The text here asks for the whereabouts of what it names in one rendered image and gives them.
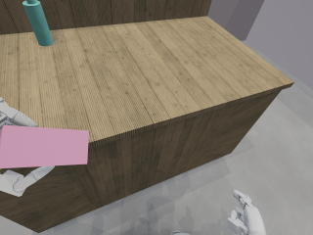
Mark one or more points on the robot left hand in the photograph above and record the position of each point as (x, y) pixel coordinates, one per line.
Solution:
(12, 182)

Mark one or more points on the table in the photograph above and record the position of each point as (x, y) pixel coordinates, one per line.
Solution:
(160, 86)

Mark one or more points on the robot right hand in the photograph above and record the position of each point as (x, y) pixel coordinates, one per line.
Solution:
(248, 220)

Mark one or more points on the sponge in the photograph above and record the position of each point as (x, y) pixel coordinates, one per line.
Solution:
(30, 146)

